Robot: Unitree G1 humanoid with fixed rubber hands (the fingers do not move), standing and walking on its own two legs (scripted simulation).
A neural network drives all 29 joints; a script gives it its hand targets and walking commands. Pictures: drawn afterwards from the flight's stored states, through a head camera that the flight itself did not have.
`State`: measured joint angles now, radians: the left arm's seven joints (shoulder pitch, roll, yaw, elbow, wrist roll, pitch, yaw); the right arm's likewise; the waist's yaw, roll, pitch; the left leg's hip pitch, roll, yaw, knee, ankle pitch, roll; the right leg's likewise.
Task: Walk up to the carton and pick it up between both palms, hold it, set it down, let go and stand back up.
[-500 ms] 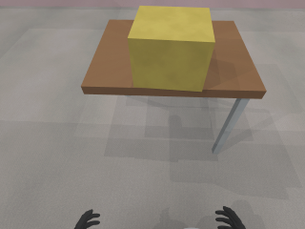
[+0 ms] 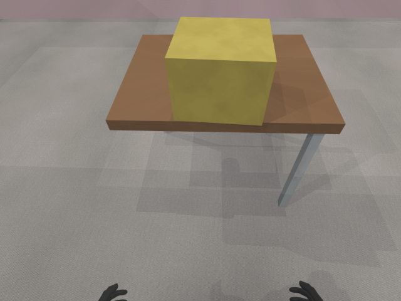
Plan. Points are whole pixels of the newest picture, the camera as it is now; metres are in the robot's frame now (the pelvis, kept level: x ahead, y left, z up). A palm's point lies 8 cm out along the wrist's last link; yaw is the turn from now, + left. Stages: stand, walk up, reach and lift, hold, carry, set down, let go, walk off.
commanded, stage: stand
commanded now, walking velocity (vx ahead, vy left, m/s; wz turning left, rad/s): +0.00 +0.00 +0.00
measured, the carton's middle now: (220, 70) +0.79 -0.06 +0.02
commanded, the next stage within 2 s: walk up in 0.70 s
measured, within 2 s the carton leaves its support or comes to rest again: neither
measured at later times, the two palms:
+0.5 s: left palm out of the picture +0.09 +0.22 -0.11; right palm out of the picture +0.08 -0.23 -0.12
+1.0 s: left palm out of the picture +0.04 +0.23 -0.12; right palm out of the picture +0.04 -0.23 -0.13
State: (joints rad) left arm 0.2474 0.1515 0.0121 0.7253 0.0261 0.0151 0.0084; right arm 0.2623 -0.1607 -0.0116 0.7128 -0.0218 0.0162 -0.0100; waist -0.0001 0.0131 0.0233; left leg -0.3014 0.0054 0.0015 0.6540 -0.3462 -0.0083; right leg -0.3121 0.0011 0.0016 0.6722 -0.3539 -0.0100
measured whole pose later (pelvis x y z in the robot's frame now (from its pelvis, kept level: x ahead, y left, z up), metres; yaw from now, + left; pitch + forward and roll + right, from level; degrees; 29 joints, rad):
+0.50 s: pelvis +0.01 +0.00 +0.00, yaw +0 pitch -1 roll +0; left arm 0.26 0.14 0.03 0.82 0.02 0.01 0.02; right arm 0.28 -0.16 -0.03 0.81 -0.02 0.01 -0.02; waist 0.00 0.01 0.03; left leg -0.26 0.01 0.00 0.60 -0.33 -0.01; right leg -0.27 0.01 0.00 0.62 -0.34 -0.02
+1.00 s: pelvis +0.01 +0.00 +0.01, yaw -2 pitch -1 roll +1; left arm 0.30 0.16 0.05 0.96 0.01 0.02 0.01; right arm 0.29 -0.16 -0.04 0.94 -0.02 0.00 -0.02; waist 0.00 0.00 0.03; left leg -0.22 0.02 0.03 0.56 -0.39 0.00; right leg -0.27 0.01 0.02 0.64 -0.46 -0.01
